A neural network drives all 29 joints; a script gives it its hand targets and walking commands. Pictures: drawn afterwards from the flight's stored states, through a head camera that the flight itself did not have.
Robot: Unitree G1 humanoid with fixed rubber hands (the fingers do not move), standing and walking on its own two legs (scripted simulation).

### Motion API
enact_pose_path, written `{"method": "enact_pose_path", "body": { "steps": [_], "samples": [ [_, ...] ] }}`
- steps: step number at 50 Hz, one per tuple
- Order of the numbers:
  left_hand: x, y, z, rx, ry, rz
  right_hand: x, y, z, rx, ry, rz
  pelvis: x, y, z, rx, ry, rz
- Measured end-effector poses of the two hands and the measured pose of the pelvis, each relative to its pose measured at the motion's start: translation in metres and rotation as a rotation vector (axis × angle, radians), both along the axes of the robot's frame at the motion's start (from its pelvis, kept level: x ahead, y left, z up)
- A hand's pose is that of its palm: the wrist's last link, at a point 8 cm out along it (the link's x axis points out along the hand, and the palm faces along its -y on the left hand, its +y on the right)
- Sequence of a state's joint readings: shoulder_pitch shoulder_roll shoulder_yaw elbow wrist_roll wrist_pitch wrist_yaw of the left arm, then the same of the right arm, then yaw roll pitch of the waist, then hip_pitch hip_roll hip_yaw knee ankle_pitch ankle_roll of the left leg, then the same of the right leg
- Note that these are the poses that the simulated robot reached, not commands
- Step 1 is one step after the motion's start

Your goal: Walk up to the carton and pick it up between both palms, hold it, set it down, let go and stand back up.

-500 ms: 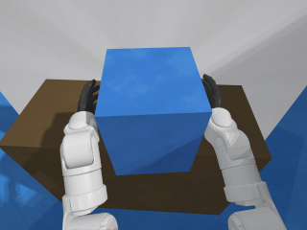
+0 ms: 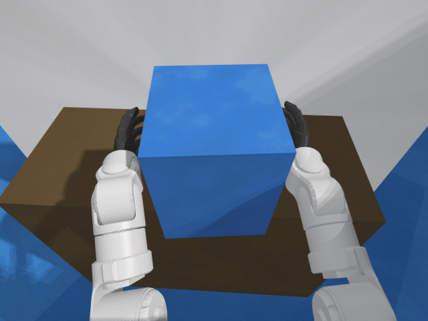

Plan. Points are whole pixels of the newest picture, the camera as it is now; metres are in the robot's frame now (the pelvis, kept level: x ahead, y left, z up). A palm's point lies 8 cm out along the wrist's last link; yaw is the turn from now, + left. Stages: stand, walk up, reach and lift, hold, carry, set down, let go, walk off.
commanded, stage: set down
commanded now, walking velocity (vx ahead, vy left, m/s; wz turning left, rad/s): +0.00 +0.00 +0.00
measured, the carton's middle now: (213, 156) +0.39 +0.00 +0.11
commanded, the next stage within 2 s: none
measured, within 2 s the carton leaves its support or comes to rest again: rests again in 1.98 s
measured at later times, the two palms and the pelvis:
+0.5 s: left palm (137, 150) +0.39 +0.13 +0.14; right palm (298, 144) +0.39 -0.16 +0.13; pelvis +0.01 +0.00 +0.00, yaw +1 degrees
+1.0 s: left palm (147, 148) +0.42 +0.12 +0.11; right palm (296, 141) +0.41 -0.17 +0.12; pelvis +0.01 +0.00 +0.00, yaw +2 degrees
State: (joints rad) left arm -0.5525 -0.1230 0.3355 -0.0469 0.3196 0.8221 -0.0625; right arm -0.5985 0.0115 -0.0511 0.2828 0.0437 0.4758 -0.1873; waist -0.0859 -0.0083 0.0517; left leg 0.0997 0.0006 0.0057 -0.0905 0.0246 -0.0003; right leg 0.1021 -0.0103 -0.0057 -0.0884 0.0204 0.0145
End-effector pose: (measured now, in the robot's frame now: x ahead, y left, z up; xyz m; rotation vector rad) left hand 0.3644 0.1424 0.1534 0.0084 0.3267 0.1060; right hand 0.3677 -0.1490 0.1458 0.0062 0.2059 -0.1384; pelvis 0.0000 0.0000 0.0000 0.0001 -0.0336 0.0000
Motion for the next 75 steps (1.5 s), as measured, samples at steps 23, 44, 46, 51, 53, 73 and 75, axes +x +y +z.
{"method": "enact_pose_path", "body": {
  "steps": [23, 44, 46, 51, 53, 73, 75],
  "samples": [
    [0.021, -0.009, -0.015, 0.001, 0.014, -0.024, 0.016, -0.01, -0.011, -0.014, 0.009, -0.017, 0.007, -0.002, 0.0, 0.0, 0.028, 0.008],
    [0.048, -0.017, -0.042, 0.011, 0.004, -0.06, 0.036, -0.016, -0.027, -0.045, 0.025, -0.041, 0.01, -0.001, -0.001, -0.002, 0.148, 0.035],
    [0.051, -0.017, -0.044, 0.014, 0.004, -0.062, 0.038, -0.017, -0.029, -0.043, 0.028, -0.044, 0.011, -0.001, -0.001, -0.002, 0.161, 0.037],
    [0.057, -0.018, -0.046, 0.014, -0.002, -0.065, 0.043, -0.018, -0.03, -0.04, 0.026, -0.049, 0.014, -0.002, -0.001, -0.003, 0.19, 0.038],
    [0.059, -0.018, -0.047, 0.015, -0.003, -0.066, 0.046, -0.018, -0.029, -0.043, 0.028, -0.05, 0.014, -0.002, -0.001, -0.003, 0.193, 0.036],
    [0.077, -0.014, -0.059, 0.017, -0.004, -0.073, 0.061, -0.013, -0.042, -0.039, 0.054, -0.055, 0.022, -0.004, -0.002, -0.005, 0.247, 0.047],
    [0.077, -0.014, -0.062, 0.019, -0.001, -0.075, 0.061, -0.013, -0.045, -0.037, 0.056, -0.057, 0.023, -0.004, -0.002, -0.005, 0.253, 0.046]
  ]
}}
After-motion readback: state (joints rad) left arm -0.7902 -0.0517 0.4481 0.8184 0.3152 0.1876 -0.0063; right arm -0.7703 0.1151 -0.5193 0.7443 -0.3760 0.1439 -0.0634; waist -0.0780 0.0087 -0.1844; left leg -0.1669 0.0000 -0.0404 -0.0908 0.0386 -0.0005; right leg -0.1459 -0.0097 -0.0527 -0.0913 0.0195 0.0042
